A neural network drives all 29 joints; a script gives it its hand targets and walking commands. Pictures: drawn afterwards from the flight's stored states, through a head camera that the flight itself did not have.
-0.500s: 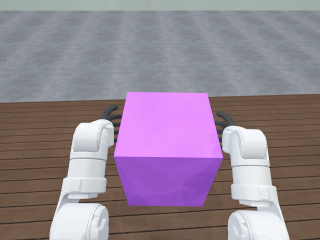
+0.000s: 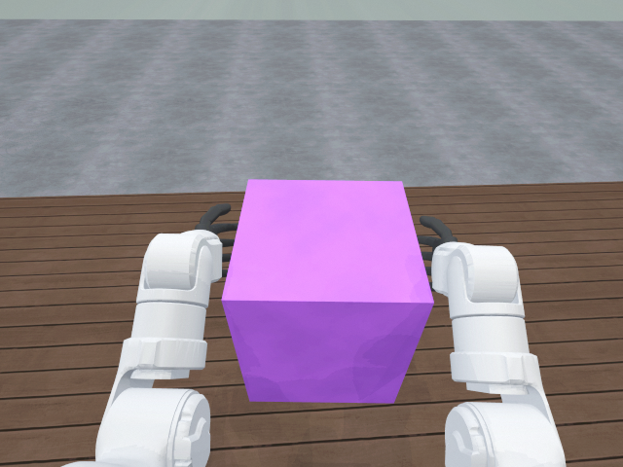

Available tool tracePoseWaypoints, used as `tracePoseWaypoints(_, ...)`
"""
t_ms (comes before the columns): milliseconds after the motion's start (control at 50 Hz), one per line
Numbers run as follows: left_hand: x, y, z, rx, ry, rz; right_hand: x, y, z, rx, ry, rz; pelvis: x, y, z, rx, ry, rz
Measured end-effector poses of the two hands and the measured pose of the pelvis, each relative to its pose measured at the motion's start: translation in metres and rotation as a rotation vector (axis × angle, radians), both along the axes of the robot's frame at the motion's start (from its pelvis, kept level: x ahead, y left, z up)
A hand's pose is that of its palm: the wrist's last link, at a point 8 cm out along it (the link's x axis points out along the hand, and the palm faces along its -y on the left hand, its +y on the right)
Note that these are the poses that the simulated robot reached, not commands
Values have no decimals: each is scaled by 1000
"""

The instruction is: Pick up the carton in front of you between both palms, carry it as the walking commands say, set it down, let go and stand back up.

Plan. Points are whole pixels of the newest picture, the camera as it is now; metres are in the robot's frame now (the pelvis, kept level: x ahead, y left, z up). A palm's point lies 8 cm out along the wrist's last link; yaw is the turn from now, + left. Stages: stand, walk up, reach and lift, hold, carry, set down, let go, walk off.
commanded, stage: carry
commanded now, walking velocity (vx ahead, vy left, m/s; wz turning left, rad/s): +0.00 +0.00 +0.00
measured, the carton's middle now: (323, 294) +0.34 +0.00 +0.05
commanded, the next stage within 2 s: none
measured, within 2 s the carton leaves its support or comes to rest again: neither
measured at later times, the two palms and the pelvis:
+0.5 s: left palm (207, 254) +0.34 +0.15 +0.13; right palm (448, 268) +0.33 -0.15 +0.12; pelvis -0.01 +0.00 +0.00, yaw +0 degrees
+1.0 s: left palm (209, 255) +0.34 +0.15 +0.13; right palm (449, 269) +0.33 -0.15 +0.12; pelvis -0.01 -0.01 +0.00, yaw +0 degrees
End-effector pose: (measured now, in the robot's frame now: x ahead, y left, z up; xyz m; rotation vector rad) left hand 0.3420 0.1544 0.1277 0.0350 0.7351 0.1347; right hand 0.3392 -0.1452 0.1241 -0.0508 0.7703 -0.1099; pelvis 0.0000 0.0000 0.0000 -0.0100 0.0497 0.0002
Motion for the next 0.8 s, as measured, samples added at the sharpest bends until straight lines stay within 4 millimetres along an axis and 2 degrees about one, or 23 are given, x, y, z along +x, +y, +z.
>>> tracePoseWaypoints(800,-5,-5,1,-3,-5,5,-6,-4,0,6,-5,-4,-6,-4,0,2,-2,0)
